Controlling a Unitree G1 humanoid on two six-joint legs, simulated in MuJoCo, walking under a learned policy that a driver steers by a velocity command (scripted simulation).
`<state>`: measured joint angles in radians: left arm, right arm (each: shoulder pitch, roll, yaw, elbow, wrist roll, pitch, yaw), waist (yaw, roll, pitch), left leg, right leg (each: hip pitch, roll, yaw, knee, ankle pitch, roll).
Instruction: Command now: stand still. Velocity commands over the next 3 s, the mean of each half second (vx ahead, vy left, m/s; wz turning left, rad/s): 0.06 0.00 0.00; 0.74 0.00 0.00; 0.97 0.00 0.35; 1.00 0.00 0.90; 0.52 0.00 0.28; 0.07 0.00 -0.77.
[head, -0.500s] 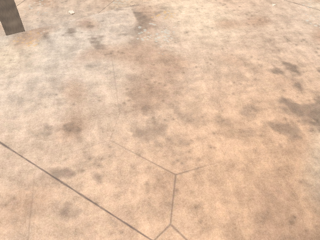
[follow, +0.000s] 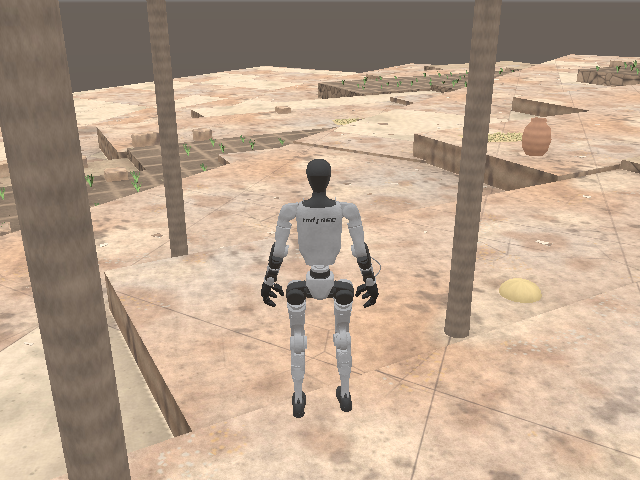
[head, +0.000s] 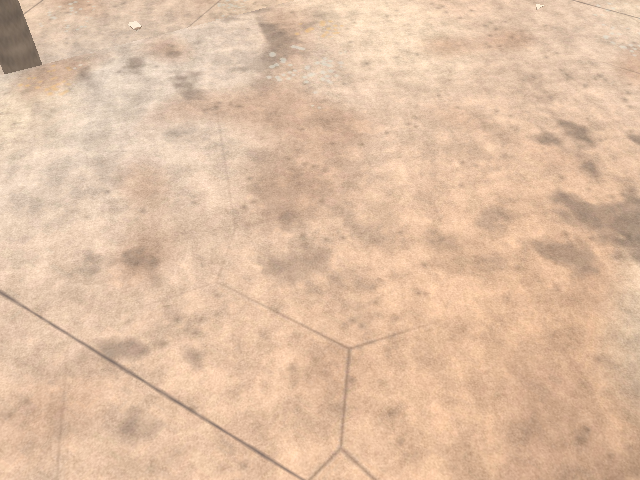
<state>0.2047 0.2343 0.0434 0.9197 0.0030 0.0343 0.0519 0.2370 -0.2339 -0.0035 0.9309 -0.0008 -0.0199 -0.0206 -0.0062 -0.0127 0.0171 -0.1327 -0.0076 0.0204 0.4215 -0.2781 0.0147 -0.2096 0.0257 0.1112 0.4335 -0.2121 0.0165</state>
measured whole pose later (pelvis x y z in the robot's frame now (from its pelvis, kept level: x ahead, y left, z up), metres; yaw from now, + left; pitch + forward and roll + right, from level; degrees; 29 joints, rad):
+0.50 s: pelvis +0.01 +0.00 +0.00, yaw +0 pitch +0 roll +0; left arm 0.24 0.23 0.03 1.06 -0.02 -0.01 0.03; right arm 0.34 -0.24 -0.02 1.05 0.02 -0.03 -0.04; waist -0.02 0.01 -0.02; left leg -0.11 -0.01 0.01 0.39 -0.29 0.05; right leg -0.30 0.01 0.03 0.69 -0.38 -0.02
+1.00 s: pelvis +0.22 -0.07 -0.01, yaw +1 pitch +1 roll -1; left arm 0.54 0.18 0.01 1.06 -0.01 -0.13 0.01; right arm 0.07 -0.28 -0.06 0.79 0.03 -0.10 0.04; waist 0.09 0.05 -0.03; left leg -0.72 0.11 -0.05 0.65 0.22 0.03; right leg 0.14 0.05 -0.06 0.18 -0.34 -0.04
